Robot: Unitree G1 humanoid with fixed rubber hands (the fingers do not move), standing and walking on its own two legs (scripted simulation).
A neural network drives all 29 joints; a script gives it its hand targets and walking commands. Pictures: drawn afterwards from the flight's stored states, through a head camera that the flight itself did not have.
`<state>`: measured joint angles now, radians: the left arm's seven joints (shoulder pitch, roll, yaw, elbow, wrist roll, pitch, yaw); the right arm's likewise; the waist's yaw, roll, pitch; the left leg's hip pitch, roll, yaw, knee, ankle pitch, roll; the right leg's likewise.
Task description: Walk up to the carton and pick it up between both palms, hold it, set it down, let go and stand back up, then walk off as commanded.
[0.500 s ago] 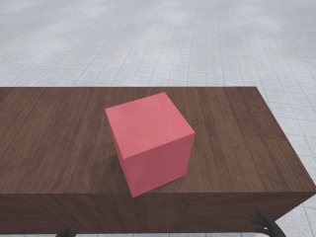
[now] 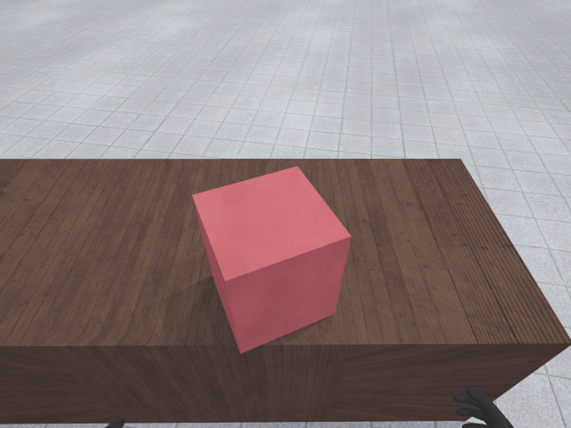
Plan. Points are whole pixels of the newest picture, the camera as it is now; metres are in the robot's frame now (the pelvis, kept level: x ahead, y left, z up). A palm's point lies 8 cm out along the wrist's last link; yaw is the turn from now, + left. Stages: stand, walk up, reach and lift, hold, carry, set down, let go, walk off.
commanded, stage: walk up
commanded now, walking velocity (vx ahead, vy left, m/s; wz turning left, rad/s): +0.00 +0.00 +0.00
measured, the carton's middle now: (269, 259) +0.45 +0.05 -0.06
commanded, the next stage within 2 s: none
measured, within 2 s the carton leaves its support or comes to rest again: neither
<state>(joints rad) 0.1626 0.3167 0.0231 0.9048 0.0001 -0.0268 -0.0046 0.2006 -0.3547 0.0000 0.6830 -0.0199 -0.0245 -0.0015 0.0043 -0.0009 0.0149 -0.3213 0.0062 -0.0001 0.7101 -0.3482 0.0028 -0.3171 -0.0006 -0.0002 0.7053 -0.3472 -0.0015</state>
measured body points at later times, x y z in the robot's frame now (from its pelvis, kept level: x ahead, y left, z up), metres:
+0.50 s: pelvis +0.03 +0.06 +0.00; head +0.04 +0.07 +0.45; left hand +0.07 +0.39 -0.11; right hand +0.17 -0.25 -0.07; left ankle +0.07 +0.15 -0.72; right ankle +0.02 -0.10 -0.67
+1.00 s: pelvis +0.04 +0.04 +0.00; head +0.04 +0.03 +0.45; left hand +0.13 +0.37 -0.09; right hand +0.16 -0.27 -0.10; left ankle +0.06 +0.16 -0.71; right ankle +0.09 -0.08 -0.72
